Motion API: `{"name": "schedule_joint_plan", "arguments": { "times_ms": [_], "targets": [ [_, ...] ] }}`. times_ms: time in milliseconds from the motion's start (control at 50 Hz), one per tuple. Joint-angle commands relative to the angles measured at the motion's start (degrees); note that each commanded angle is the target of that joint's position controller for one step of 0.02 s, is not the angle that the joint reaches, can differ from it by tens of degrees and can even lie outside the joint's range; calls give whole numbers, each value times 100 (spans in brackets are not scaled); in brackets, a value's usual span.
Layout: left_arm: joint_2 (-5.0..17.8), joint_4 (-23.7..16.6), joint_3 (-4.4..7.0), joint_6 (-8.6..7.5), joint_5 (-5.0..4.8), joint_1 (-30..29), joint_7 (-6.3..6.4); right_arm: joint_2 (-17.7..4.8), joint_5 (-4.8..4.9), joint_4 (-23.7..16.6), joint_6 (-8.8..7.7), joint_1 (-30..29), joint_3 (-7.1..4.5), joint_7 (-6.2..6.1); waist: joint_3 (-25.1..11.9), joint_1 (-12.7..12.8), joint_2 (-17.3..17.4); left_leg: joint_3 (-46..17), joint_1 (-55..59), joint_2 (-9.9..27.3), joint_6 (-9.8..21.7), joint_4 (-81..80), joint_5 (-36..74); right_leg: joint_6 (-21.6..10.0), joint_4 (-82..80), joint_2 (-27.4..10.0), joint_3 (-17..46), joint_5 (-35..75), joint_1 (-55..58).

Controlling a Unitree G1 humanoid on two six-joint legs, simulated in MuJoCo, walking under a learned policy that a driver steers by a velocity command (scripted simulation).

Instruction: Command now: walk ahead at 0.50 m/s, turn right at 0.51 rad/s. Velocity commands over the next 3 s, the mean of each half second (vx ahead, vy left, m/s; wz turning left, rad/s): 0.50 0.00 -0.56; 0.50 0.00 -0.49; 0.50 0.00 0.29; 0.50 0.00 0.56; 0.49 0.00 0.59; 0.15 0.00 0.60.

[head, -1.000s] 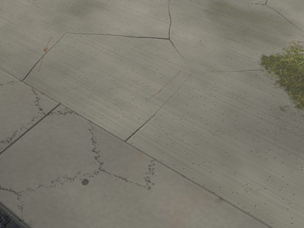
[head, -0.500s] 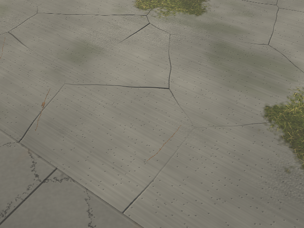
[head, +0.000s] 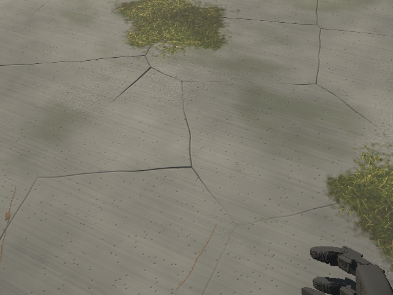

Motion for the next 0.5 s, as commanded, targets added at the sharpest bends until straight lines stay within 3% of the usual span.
{"name": "schedule_joint_plan", "arguments": {
  "times_ms": [20, 40, 60, 100, 120, 140, 180, 200, 240, 280, 340, 380, 420, 440, 460, 480, 500],
  "targets": [
    [509, -531, 201, -50, -71, -660, 95, -649, 6, 554, -46, 1954, -307, -233, 77, -852, 440, -2630, 2770, 2089, 1250, -1873, -362, -136, 2280, -688, 17, 813, -3554],
    [325, -534, 178, 4, 55, -597, 153, -250, 76, 556, -25, 1731, -171, -227, -109, -537, 351, -2036, 2319, 1932, 1166, -2032, 430, -203, 1967, -887, 35, 1082, -3074],
    [130, -600, 142, 50, 142, -782, 130, 68, 85, 543, -28, 1578, -95, -215, -80, -419, 368, -1636, 1993, 1810, 1121, -2159, 936, -204, 1898, -967, -67, 1087, -2840],
    [-149, -702, 108, 132, 89, -1000, 49, 132, 63, 600, -98, 1481, -101, -227, -71, -263, 381, -1046, 1760, 1643, 1135, -2415, 1124, -235, 1892, -1015, -181, 920, -2906],
    [405, -1059, 353, 274, -836, -1197, 412, -680, 288, 668, -148, 1398, -252, -102, 202, -135, 330, -749, 1719, 1632, 770, -2490, 773, -120, 1856, -1114, -245, 1116, -3156],
    [473, -1145, 347, 334, -847, -1414, 544, -708, 308, 719, -159, 1414, -264, -84, 304, -155, 327, -645, 1542, 1652, 709, -2585, 639, -81, 1652, -1195, -180, 1359, -3314],
    [461, -1325, 388, 397, -579, -1647, 585, -683, 201, 828, -111, 1581, -238, -115, 513, -125, 350, -356, 1371, 1663, 741, -2615, 786, -12, 1333, -1193, -136, 1869, -3513],
    [456, -1422, 392, 416, -522, -1789, 540, -756, 170, 868, -90, 1603, -245, -135, 554, -112, 419, -135, 1310, 1586, 724, -2621, 847, 2, 1025, -1189, -214, 2176, -3487],
    [461, -1565, 380, 410, -490, -2191, 417, -859, 154, 886, -88, 1713, -257, -180, 591, -214, 429, 287, 1333, 1381, 627, -2584, 968, -51, 134, -1157, -439, 2837, -3215],
    [441, -1719, 343, 434, -459, -2692, 317, -1046, 201, 914, -71, 2012, -305, -229, 618, -420, 256, 444, 1655, 1437, 566, -2582, 1047, -89, -561, -1094, -670, 2997, -3042],
    [505, -1977, 319, 468, -478, -3317, 200, -1257, 288, 973, 25, 2367, -385, -234, 794, -660, 189, 561, 2617, 1649, 531, -2383, 1190, -175, -1291, -1033, -873, 2579, -3277],
    [620, -2146, 340, 481, -473, -3524, 149, -1372, 338, 973, 121, 2470, -434, -220, 833, -698, 297, 683, 3085, 1750, 464, -2012, 1965, -284, -1588, -858, -1138, 1955, -3169],
    [848, -2236, 438, 492, -450, -3318, 126, -1565, 371, 929, 208, 2407, -485, -231, 583, -490, 567, 857, 3272, 1747, 333, -1164, 3942, -458, -1752, -428, -1520, 1324, -2449],
    [1036, -2123, 555, 486, -460, -2688, 128, -1643, 404, 895, 265, 2285, -495, -236, 275, -109, 609, 1016, 3204, 1616, 228, -226, 4751, -597, -2074, -121, -1692, 1386, -1601],
    [1485, -1837, 786, 483, -462, -1649, 194, -1557, 387, 845, 286, 2283, -451, -250, -275, 337, 506, 1122, 2528, 1362, 14, 1131, 4523, -826, -2394, 120, -1570, 1780, 9],
    [2239, -1702, 1014, 509, -434, -836, 333, -1258, 220, 558, 207, 2242, -344, -258, -845, 470, -419, 1135, 393, 935, -352, 3242, 1966, -1407, -2457, -1159, 599, 1975, 2004],
    [2548, -1857, 993, 436, -417, -955, 333, -707, 224, 228, -65, 2330, -133, -170, -1564, 2, -1320, -87, -1466, -241, -601, 4895, -2227, -2412, -3564, -2266, 3761, 1548, 3242]
  ]
}}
